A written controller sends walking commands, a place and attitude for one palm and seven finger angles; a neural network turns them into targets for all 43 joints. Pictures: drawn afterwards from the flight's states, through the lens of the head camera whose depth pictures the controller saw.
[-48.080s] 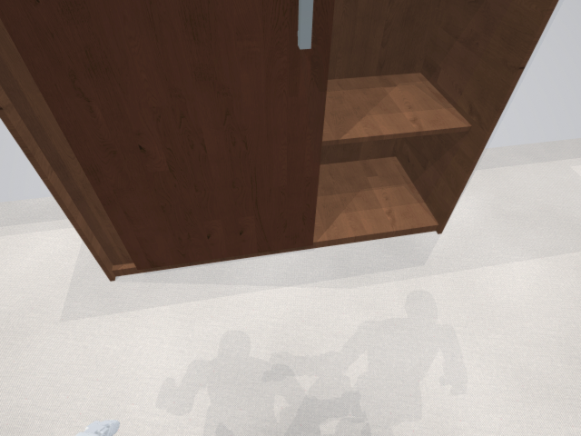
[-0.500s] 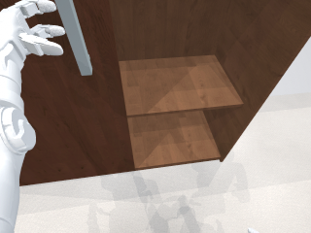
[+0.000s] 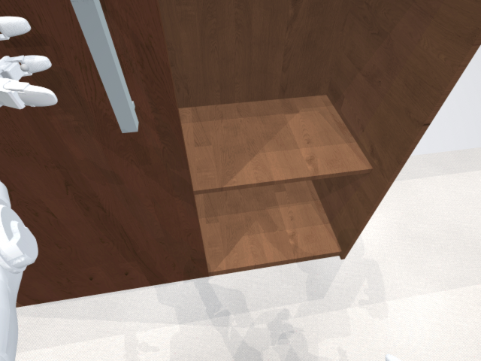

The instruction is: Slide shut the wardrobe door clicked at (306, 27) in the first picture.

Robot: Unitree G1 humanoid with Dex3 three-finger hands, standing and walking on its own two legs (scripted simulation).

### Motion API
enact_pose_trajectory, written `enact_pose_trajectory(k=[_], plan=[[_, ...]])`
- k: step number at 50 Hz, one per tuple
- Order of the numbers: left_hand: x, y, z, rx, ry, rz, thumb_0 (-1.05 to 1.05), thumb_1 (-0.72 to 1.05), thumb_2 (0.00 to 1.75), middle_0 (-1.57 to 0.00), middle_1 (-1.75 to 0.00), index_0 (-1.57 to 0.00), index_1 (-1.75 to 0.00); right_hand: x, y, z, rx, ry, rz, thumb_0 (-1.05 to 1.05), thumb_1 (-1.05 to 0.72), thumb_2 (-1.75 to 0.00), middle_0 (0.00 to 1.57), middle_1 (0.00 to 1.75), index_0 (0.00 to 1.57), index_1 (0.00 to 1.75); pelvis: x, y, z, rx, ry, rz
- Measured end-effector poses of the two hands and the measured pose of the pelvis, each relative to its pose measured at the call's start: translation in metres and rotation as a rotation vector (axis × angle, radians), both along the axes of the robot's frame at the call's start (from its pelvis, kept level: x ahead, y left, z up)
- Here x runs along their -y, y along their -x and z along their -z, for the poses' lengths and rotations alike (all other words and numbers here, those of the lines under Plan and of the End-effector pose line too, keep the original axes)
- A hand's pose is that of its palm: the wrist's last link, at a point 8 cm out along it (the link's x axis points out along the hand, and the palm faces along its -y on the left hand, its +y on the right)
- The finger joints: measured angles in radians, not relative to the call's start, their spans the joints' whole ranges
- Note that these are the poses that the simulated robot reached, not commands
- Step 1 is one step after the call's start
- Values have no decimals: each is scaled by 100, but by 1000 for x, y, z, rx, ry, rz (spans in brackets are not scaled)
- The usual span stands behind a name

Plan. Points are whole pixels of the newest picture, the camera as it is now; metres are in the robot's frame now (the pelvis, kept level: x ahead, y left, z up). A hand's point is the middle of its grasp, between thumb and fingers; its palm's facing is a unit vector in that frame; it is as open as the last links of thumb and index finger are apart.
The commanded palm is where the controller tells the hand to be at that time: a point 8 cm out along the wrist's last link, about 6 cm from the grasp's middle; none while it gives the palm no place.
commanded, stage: slip the hand off the handle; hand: left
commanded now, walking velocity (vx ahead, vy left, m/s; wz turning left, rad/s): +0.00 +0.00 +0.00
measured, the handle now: (113, 65) +0.52 +0.17 +0.24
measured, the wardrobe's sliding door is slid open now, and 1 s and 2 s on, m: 0.60 0.60 0.60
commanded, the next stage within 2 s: draw the hand back to the body in 0.80 s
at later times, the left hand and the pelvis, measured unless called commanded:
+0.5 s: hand (2, 99) +0.39 +0.26 +0.27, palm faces +0.08 -1.00 -0.03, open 14.7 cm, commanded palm +0.33 +0.30 +0.27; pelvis +0.03 +0.02 +0.00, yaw +3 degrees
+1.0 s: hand (6, 110) +0.36 +0.24 +0.28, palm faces +0.05 -1.00 -0.06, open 14.7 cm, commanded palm +0.30 +0.30 +0.26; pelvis +0.04 +0.02 +0.00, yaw +5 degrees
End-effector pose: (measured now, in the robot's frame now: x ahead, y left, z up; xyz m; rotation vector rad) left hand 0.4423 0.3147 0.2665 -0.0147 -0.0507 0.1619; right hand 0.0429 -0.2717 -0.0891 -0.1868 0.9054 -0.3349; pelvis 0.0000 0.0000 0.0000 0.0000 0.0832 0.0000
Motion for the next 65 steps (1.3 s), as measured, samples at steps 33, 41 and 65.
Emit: enact_pose_trajectory(k=[33, 41, 65], plan=[[-19, 130, 8, 65, -90, 45, -1, -55, 20, -25, -115, -26, -115, -101, -218, -40, 388, -118, -382, 1, -90, -90, 20, 30, 20, 30, -20, -40, 3, 92, 4, -93], [6, 126, 3, 83, -124, 98, -1, -56, 20, -25, -115, -25, -115, -104, -226, -35, 361, -72, -418, 1, -90, -90, 20, 30, 20, 30, -19, -31, 5, 112, 4, -130], [-5, 216, 24, 117, -131, -22, -1, -56, 20, -25, -115, -26, -115, -59, -200, -33, 357, -41, -353, 1, -90, -90, 19, 30, 20, 30, 3, -24, 6, 143, 0, -116]])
